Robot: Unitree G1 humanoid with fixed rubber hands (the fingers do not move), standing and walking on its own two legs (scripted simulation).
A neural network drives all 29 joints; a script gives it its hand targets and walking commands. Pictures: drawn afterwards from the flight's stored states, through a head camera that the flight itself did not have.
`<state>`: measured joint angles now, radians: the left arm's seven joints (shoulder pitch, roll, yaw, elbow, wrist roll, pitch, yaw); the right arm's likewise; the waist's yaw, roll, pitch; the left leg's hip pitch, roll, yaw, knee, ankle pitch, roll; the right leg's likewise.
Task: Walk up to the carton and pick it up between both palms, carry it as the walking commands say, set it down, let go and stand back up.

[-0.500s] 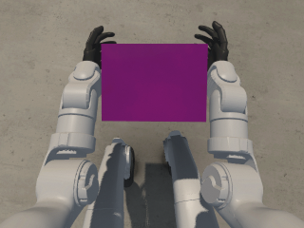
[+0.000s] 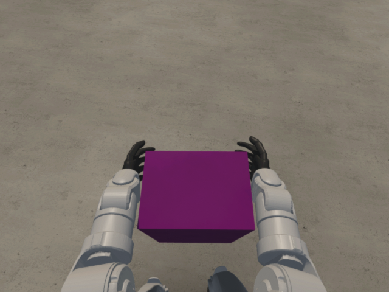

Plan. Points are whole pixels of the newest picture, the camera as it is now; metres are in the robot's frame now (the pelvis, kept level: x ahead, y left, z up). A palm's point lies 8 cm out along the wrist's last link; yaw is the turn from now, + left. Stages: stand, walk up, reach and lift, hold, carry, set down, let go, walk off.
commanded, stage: reach and lift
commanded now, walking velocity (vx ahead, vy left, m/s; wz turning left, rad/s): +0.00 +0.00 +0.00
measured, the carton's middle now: (195, 205) +0.33 -0.04 -0.07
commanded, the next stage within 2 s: none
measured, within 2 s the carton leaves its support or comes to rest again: neither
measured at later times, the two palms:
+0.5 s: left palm (120, 171) +0.37 +0.11 +0.05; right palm (263, 162) +0.35 -0.17 +0.06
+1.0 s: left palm (110, 175) +0.33 +0.11 +0.10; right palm (275, 164) +0.32 -0.16 +0.12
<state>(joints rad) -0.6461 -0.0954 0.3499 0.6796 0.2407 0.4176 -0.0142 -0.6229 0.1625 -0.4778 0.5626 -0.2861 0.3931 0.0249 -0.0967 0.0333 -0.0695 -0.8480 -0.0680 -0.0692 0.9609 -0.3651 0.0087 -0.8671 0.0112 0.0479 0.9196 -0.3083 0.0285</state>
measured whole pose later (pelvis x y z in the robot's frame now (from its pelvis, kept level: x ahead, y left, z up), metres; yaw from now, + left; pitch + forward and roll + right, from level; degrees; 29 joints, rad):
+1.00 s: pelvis +0.02 +0.00 +0.06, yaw -1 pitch -7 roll +0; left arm -0.34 -0.13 0.19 0.32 0.18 0.68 -0.01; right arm -0.37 0.18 -0.28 0.26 -0.22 0.68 0.00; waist -0.06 0.01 0.07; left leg -0.16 -0.05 -0.06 0.53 -0.25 0.02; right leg -0.20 0.00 0.07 0.51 -0.20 0.02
